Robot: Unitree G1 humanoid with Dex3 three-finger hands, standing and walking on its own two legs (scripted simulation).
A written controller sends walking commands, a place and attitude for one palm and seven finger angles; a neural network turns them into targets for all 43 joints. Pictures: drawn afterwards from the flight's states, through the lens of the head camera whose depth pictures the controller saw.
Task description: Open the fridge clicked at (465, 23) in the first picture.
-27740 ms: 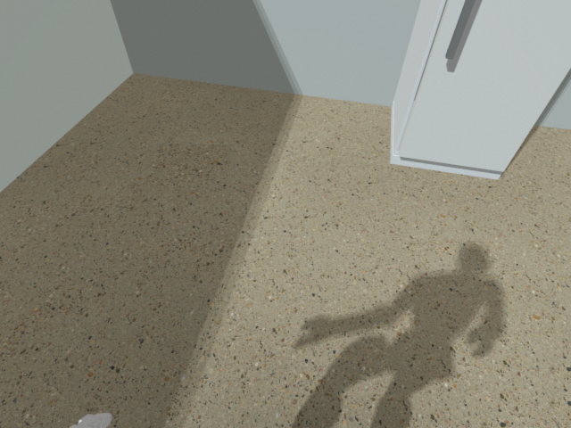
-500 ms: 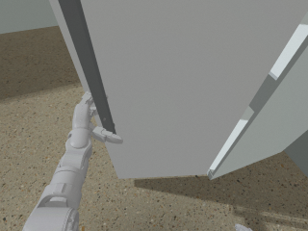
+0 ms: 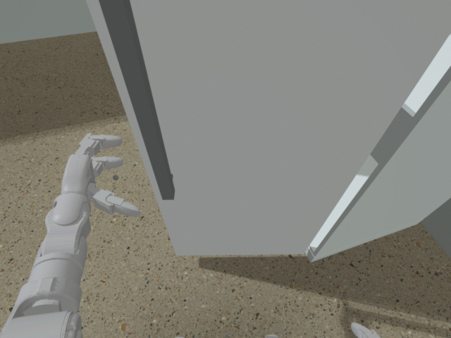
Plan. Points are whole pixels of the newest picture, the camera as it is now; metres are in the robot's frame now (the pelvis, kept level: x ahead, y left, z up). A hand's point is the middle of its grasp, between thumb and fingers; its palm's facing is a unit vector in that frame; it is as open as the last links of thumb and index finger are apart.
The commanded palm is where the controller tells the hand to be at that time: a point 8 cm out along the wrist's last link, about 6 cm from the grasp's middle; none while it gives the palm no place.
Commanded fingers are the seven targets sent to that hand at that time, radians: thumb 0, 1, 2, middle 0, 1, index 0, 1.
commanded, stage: slip the hand off the handle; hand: left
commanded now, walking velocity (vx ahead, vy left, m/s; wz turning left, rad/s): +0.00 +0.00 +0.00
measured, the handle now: (150, 111) +0.47 +0.14 +0.15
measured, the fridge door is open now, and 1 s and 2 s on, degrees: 72 72 72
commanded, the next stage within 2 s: draw the hand back to the body in 0.62 s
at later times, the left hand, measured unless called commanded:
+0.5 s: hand (109, 220) +0.31 +0.21 +0.05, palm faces +0.10 -0.98 -0.20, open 14.6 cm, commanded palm +0.27 +0.25 +0.07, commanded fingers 0.00 -0.55 0.20 -0.25 -1.15 -0.25 -1.15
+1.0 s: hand (95, 234) +0.26 +0.20 +0.09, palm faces +0.15 -0.99 -0.06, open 14.7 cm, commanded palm +0.22 +0.26 +0.10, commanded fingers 0.00 -0.55 0.20 -0.25 -1.15 -0.25 -1.15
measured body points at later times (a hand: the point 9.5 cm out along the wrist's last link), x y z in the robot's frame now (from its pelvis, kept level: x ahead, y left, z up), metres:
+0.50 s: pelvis +0.00 +0.01 +0.00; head +0.02 +0.01 +0.45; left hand +0.30 +0.26 +0.06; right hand +0.16 -0.23 -0.08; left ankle +0.01 +0.13 -0.71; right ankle +0.03 -0.12 -0.71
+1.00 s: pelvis +0.01 -0.01 +0.00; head +0.01 -0.02 +0.45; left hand +0.25 +0.25 +0.09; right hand +0.19 -0.23 -0.08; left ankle +0.01 +0.13 -0.71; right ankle +0.03 -0.12 -0.71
